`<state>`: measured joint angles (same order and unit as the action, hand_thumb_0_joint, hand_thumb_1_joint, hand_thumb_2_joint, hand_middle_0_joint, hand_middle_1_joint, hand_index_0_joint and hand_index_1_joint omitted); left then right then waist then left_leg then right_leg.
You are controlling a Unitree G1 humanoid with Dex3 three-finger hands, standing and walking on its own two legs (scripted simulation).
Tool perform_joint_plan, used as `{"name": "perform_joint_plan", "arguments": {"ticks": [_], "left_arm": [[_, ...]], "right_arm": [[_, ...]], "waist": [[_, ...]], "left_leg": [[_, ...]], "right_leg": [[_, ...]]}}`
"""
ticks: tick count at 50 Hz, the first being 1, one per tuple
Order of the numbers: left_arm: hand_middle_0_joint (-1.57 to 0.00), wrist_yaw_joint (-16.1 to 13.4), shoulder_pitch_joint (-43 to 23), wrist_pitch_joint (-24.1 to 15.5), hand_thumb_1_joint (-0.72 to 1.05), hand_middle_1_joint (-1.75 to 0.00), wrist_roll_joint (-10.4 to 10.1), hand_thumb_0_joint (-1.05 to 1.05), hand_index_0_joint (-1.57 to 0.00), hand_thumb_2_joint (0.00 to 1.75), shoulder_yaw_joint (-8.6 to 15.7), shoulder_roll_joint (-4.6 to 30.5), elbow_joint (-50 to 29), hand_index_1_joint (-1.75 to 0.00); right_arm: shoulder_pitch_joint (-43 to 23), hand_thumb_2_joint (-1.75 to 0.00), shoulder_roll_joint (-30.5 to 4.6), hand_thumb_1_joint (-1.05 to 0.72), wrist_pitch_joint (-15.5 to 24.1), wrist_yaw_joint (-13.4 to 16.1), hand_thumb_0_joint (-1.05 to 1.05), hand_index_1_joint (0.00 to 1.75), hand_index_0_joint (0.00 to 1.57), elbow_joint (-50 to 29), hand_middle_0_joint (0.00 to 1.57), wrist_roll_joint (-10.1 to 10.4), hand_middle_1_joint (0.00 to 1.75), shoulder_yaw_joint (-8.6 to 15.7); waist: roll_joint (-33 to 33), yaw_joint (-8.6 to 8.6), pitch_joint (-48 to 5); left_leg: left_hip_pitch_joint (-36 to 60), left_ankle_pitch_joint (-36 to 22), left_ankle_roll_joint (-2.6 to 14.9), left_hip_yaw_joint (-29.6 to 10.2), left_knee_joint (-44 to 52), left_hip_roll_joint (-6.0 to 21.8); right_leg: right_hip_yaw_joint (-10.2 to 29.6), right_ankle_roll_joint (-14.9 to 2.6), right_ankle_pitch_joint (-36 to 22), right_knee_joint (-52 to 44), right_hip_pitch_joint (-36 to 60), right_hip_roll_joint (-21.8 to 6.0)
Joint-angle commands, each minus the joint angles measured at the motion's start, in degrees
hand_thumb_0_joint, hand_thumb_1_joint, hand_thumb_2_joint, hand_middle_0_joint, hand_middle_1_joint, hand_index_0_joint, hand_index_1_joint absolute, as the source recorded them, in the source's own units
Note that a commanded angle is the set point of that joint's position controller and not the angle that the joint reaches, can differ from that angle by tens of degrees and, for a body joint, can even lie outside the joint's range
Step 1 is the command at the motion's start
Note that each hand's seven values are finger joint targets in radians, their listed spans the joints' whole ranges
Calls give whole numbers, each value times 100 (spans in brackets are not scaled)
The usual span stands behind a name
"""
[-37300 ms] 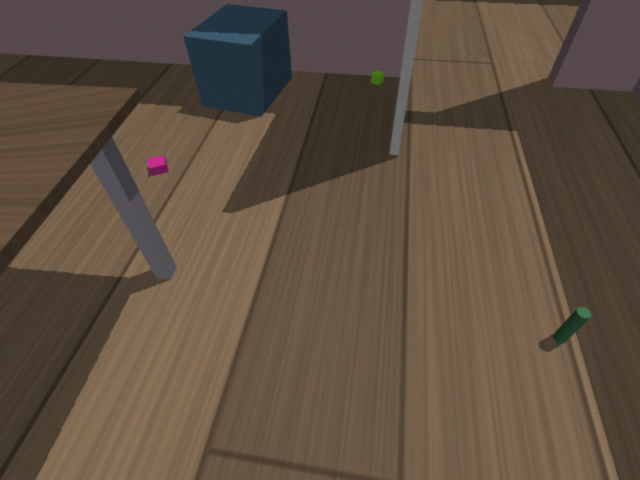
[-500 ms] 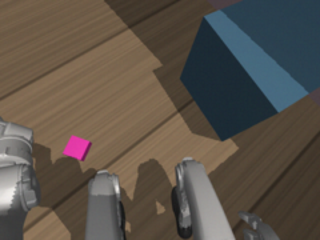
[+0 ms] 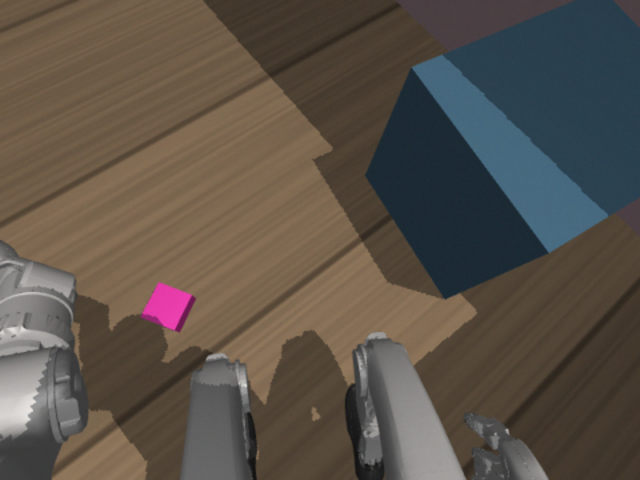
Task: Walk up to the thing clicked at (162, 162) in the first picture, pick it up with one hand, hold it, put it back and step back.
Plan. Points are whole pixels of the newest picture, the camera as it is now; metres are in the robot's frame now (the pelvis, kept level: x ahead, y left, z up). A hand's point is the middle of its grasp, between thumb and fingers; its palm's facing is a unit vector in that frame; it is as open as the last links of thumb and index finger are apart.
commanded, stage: go down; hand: left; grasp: from above
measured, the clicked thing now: (169, 307) +0.42 +0.28 -0.52
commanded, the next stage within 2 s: approach in 0.98 s
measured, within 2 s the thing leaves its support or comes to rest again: neither
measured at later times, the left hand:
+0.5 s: hand (7, 284) +0.38 +0.36 -0.09, palm faces -0.11 -0.40 -0.91, open 13.7 cm
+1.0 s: hand out of the picture +0.38 +0.36 -0.07, palm faces -0.10 -0.40 -0.91, open 14.2 cm
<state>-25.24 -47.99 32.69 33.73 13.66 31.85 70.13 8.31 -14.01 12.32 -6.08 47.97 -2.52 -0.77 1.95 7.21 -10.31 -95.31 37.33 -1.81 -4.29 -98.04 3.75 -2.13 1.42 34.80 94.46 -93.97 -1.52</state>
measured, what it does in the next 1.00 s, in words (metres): stands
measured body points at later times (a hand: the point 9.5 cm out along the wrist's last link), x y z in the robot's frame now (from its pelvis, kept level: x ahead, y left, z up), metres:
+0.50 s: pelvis +0.01 +0.00 +0.02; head +0.20 +0.02 +0.43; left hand +0.39 +0.37 -0.04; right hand +0.09 -0.26 -0.11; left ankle +0.05 +0.13 -0.51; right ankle +0.07 -0.14 -0.51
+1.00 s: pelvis +0.01 +0.00 +0.04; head +0.19 +0.03 +0.45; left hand +0.39 +0.38 -0.02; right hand +0.09 -0.25 -0.10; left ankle +0.05 +0.13 -0.51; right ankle +0.07 -0.14 -0.51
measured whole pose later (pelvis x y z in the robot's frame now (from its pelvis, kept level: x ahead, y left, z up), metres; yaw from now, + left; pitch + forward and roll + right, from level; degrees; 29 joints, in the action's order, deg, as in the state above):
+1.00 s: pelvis +0.01 +0.00 +0.04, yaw +0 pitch +33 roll -5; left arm -25.2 -46.7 33.0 33.5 13.9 32.5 71.1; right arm 9.6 -13.8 11.9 -4.7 48.5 -2.0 -0.7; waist 1.9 6.8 -9.9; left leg -87.6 36.0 -1.8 -4.3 -90.8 4.3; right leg -2.7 1.4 33.1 86.5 -85.9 -1.0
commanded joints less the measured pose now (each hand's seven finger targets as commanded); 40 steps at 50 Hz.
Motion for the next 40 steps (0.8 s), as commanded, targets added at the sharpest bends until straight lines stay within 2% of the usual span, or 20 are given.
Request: {"name": "perform_joint_plan", "arguments": {"ticks": [1,4,5,8,9,11,14,15,17,22,24,25,26,27,30,32,35,37,38,40], "left_arm": [[-24,-180,-1493,8,-40,-82,175,0,-21,88,66,1647,-743,-85],[-21,-154,-1539,-28,-41,-86,231,0,-19,88,44,1705,-899,-88],[-22,-132,-1450,-10,-42,-86,241,0,-19,89,45,1726,-791,-88],[-21,-115,-1380,-18,-42,-85,250,0,-19,88,54,1719,-799,-88],[-20,-116,-1427,-29,-43,-86,256,0,-18,88,54,1738,-881,-89],[-21,-111,-1409,-35,-44,-85,286,0,-18,90,26,1699,-834,-88],[-19,-112,-1346,-78,-47,-88,264,0,-16,92,32,1719,-747,-91],[-18,-104,-1438,-104,-47,-89,260,0,-16,91,30,1724,-880,-92],[-18,-131,-1376,-81,-47,-88,257,0,-16,92,40,1751,-757,-91],[-16,-153,-1480,-108,-50,-91,190,0,-13,94,52,1749,-715,-94],[-15,-161,-1435,-102,-51,-92,216,0,-12,95,100,1812,-728,-95],[-12,-163,-1465,-87,-53,-94,237,0,-10,96,69,1794,-706,-97],[-13,-162,-1578,-84,-52,-95,235,0,-11,95,30,1769,-751,-97],[-13,-182,-1458,-64,-53,-93,234,0,-11,97,116,1862,-676,-96],[-13,-172,-1578,-60,-52,-94,229,0,-11,95,27,1760,-692,-97],[-11,-155,-1407,-50,-53,-96,221,0,-9,96,97,1849,-685,-98],[-11,-157,-1446,-25,-55,-96,272,0,-8,98,82,1824,-709,-99],[-9,-166,-1447,-24,-56,-99,233,0,-7,98,58,1763,-739,-101],[-9,-180,-1404,-3,-56,-99,229,0,-7,98,86,1793,-679,-101],[-9,-199,-1494,4,-56,-100,225,0,-7,98,48,1750,-705,-102]], "right_arm": [[905,-90,-1064,-90,106,80,0,30,20,-212,20,42,30,370],[914,-90,-1014,-90,99,85,0,30,20,-239,20,50,30,359],[912,-90,-1040,-90,93,76,0,30,20,-247,20,70,30,371],[874,-90,-1025,-90,90,99,0,30,20,-261,20,62,30,360],[922,-90,-1014,-90,89,96,0,30,20,-251,20,69,30,375],[913,-90,-1014,-90,76,116,0,30,20,-263,20,76,30,364],[904,-90,-999,-90,74,138,0,30,20,-253,20,79,30,365],[936,-90,-1005,-90,83,143,0,30,20,-252,20,74,30,371],[915,-90,-1026,-90,76,159,0,30,20,-241,20,80,30,366],[946,-90,-1015,-90,78,181,0,30,20,-215,20,65,30,367],[984,-90,-1024,-90,75,176,0,30,20,-217,20,79,30,363],[981,-90,-1007,-90,77,168,0,30,20,-219,20,80,30,357],[968,-90,-989,-90,81,169,0,30,20,-234,20,80,30,356],[978,-90,-1030,-90,79,181,0,30,20,-216,20,85,30,361],[953,-90,-1008,-90,89,185,0,30,20,-200,20,79,30,358],[952,-90,-1000,-90,78,184,0,30,20,-218,20,100,30,374],[971,-90,-970,-91,81,187,0,30,20,-208,20,106,30,339],[984,-90,-935,-91,94,192,0,30,20,-197,20,91,30,344],[979,-90,-968,-91,85,197,0,30,20,-184,20,97,30,350],[974,-90,-977,-90,82,199,0,30,20,-179,20,89,30,354]], "waist": [[962,-41,-3361],[893,5,-3379],[746,-16,-3349],[888,-79,-3347],[882,-27,-3372],[869,-53,-3357],[735,-57,-3251],[893,-40,-3276],[888,-101,-3199],[823,-16,-3180],[888,-90,-3332],[854,-75,-3341],[819,-34,-3260],[862,-104,-3235],[932,-37,-3164],[787,-104,-3270],[811,-90,-3343],[826,-68,-3219],[819,-116,-3277],[933,-62,-3184]], "left_leg": [[2646,-1851,107,268,1244,-147],[2577,-1853,150,301,1257,-153],[2571,-1809,155,288,1302,-155],[2595,-1824,145,313,1345,-155],[2705,-1864,140,282,1366,-150],[2670,-1843,152,309,1382,-146],[2565,-1729,169,306,1422,-142],[2661,-1817,152,302,1433,-146],[2695,-1759,143,292,1506,-137],[2698,-1801,143,259,1504,-123],[2830,-1944,141,286,1512,-128],[2858,-1951,144,286,1541,-130],[2772,-1814,158,301,1568,-129],[2794,-1797,141,290,1606,-126],[2828,-1669,138,274,1652,-123],[2910,-1742,148,267,1656,-119],[2703,-1879,177,379,1600,-149],[2771,-1881,178,359,1633,-137],[2869,-1918,165,342,1655,-134],[2964,-1904,135,300,1730,-124]], "right_leg": [[-207,-344,-1493,-1117,1894,213],[-190,-325,-1586,-1200,2100,223],[-198,-324,-1567,-1225,2182,221],[-181,-334,-1528,-1276,2162,233],[-194,-335,-1559,-1280,2189,224],[-181,-331,-1553,-1339,2210,251],[-177,-321,-1482,-1396,2284,258],[-177,-334,-1514,-1358,2237,245],[-187,-340,-1423,-1420,2207,257],[-191,-333,-1507,-1433,2262,244],[-182,-337,-1619,-1436,2351,253],[-183,-341,-1638,-1478,2394,255],[-178,-325,-1559,-1534,2451,257],[-174,-332,-1508,-1533,2429,257],[-183,-336,-1361,-1591,2307,269],[-194,-330,-1433,-1626,2460,267],[-115,-305,-1743,-1651,2774,270],[-131,-306,-1700,-1696,2677,270],[-142,-322,-1686,-1701,2636,283],[-171,-338,-1608,-1712,2543,280]]}}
